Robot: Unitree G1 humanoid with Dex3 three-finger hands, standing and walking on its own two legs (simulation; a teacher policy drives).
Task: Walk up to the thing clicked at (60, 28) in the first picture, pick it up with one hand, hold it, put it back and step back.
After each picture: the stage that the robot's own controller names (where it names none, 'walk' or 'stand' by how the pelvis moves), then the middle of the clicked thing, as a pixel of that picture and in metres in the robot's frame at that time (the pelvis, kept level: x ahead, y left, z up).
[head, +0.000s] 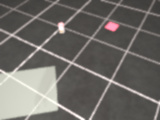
stand; (61, 28) +1.61 +0.29 -0.72
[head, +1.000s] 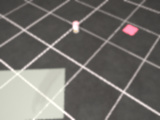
walk; (75, 27) +1.48 +0.18 -0.70
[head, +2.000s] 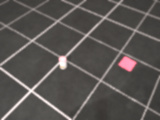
walk; (62, 62) +0.97 +0.20 -0.70
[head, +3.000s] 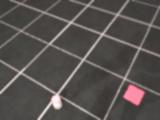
walk; (56, 102) +0.57 +0.23 -0.71
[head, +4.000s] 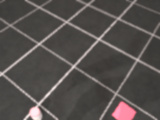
walk; (36, 114) +0.43 +0.31 -0.66
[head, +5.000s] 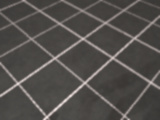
walk; out of the picture +0.41 +0.32 -0.72
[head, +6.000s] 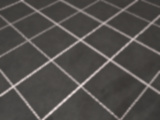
stand; out of the picture +0.37 +0.38 -0.73
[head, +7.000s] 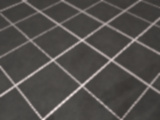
stand; out of the picture +0.38 +0.37 -0.73
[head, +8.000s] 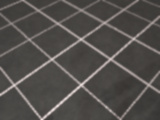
stand; out of the picture +0.38 +0.38 -0.73
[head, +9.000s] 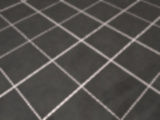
stand; out of the picture +0.38 +0.38 -0.73
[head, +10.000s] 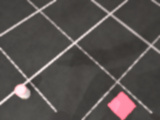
go down; (22, 91) +0.40 +0.39 -0.56
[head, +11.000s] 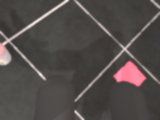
go down; (0, 54) +0.42 +0.41 -0.30
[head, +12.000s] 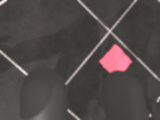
go down; out of the picture +0.40 +0.44 -0.26
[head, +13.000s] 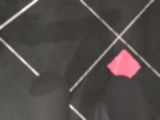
go down; out of the picture +0.42 +0.43 -0.31
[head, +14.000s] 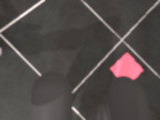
approach; out of the picture +0.42 +0.42 -0.30
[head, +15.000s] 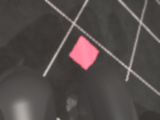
approach; out of the picture +0.38 +0.46 -0.22
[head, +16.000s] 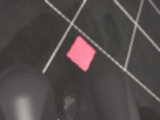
lift; out of the picture +0.40 +0.35 -0.22
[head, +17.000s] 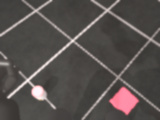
lift; (39, 93) +0.41 +0.29 -0.52
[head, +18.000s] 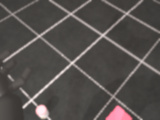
approach; (42, 112) +0.39 +0.28 -0.65
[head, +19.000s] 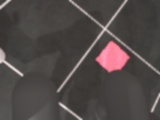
go down; out of the picture +0.43 +0.33 -0.27
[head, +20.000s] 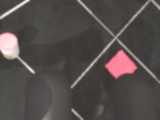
stand; (9, 46) +0.43 +0.32 -0.25
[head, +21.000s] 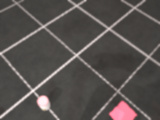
stand; (44, 103) +0.42 +0.26 -0.58
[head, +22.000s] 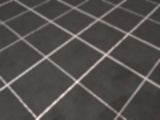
stand; out of the picture +0.39 +0.27 -0.66
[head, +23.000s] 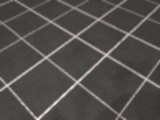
stand; out of the picture +0.38 +0.26 -0.66
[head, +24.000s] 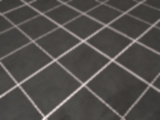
stand; out of the picture +0.41 +0.25 -0.72
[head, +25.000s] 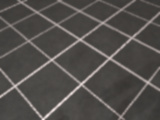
stand; out of the picture +0.38 +0.26 -0.73
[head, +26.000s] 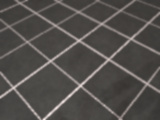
stand; out of the picture +0.37 +0.26 -0.73
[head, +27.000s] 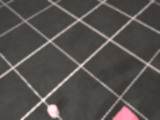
walk; (53, 111) +0.42 +0.25 -0.70
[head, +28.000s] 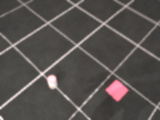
walk; (52, 82) +0.64 +0.24 -0.70
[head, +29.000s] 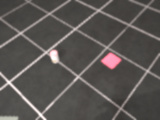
stand; (54, 56) +0.97 +0.33 -0.69
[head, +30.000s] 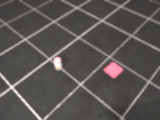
stand; (57, 63) +0.98 +0.27 -0.71
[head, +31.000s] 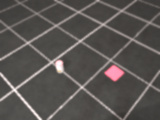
stand; (59, 66) +0.99 +0.26 -0.73
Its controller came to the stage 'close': yes
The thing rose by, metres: 0.00
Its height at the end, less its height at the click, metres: +0.00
